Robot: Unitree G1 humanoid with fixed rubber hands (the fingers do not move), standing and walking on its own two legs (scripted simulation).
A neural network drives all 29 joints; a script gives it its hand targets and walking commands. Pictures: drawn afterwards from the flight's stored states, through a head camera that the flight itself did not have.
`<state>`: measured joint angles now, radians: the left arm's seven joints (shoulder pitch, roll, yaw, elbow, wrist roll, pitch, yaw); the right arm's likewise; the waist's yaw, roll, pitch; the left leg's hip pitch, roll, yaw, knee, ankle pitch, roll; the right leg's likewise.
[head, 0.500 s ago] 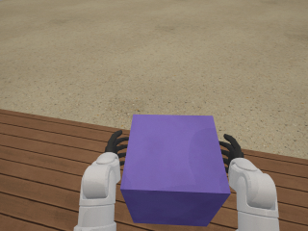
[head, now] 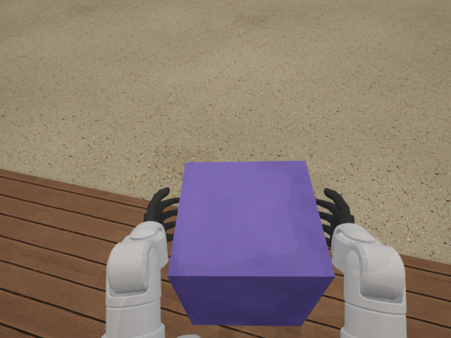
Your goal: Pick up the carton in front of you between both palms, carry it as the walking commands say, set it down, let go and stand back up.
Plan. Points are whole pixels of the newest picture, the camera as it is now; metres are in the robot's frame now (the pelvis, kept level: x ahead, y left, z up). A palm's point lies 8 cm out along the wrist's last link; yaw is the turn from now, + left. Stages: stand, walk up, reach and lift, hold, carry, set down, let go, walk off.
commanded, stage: carry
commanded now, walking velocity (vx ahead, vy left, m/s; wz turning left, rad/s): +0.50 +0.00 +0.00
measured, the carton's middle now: (245, 247) +0.27 +0.01 +0.00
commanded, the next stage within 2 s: none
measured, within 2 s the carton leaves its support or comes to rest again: neither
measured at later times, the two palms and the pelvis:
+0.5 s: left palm (190, 93) +0.65 +0.15 +0.08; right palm (311, 101) +0.61 -0.14 +0.08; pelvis +0.31 +0.04 -0.01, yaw -4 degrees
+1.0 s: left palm (199, 54) +0.84 +0.16 +0.08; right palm (301, 54) +0.84 -0.14 +0.09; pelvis +0.47 +0.01 -0.01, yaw -2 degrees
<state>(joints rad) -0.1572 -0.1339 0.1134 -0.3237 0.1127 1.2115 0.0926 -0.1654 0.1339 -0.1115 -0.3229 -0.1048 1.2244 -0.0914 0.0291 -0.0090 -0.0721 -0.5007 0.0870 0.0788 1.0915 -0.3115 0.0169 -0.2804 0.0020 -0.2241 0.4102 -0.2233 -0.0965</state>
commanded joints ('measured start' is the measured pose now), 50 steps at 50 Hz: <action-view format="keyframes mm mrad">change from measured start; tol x32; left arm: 1 -497 -956 -749 -109 -453 -13 -278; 50 -1239 -1002 -601 151 -487 -22 -190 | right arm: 1 -429 955 718 -60 373 -40 246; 50 -1212 993 584 170 462 -35 181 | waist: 1 -13 -71 -262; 14 -32 -161 -190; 18 -83 258 -404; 50 -2 -50 -524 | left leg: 1 -140 19 -3 -112 66 -8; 11 -119 -70 151 -515 294 33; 15 341 -162 228 -617 220 54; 18 787 334 -610 -776 322 289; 30 478 141 41 -598 911 169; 38 195 -35 0 -399 32 17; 46 471 23 -29 -425 699 28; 50 272 -47 -2 -465 340 -5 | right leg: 1 325 -286 315 -220 195 -43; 14 364 -194 36 68 820 1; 19 -383 5 229 1027 -269 59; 35 27 -21 114 11 368 30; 37 341 -253 346 193 1008 -101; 50 373 -163 260 208 1046 -96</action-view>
